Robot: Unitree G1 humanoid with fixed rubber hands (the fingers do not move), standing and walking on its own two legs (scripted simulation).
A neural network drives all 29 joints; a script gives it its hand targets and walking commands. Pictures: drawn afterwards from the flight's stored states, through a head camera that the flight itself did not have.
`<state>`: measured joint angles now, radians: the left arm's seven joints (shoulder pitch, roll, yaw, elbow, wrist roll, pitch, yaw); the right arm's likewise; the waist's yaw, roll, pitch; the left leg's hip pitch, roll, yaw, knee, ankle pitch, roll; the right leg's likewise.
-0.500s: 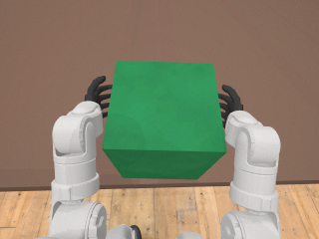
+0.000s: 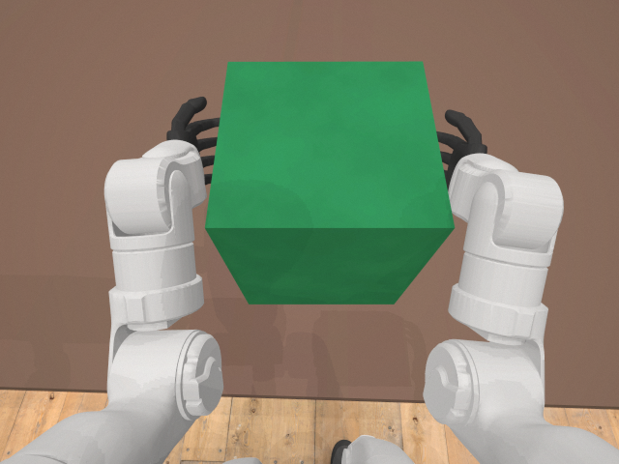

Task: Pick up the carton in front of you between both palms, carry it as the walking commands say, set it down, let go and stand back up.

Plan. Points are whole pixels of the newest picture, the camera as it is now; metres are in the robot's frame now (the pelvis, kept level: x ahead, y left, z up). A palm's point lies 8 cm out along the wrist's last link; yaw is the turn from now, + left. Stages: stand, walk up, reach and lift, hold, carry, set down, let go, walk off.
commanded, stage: carry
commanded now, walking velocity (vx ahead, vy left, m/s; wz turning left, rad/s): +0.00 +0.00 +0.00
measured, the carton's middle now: (323, 200) +0.40 +0.00 +0.07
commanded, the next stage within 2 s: none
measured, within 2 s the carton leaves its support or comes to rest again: neither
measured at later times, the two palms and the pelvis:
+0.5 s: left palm (162, 133) +0.45 +0.19 +0.13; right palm (417, 148) +0.44 -0.11 +0.12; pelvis +0.08 +0.03 -0.01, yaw +1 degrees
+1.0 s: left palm (175, 19) +0.62 +0.20 +0.16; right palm (400, 28) +0.63 -0.10 +0.16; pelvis +0.24 +0.04 -0.01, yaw -2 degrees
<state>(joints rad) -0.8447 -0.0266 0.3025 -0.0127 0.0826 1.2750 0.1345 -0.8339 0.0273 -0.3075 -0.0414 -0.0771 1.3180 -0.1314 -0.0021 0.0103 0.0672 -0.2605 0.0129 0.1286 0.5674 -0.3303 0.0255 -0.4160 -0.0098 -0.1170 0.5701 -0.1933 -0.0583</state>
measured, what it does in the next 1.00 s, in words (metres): walks ahead: left foot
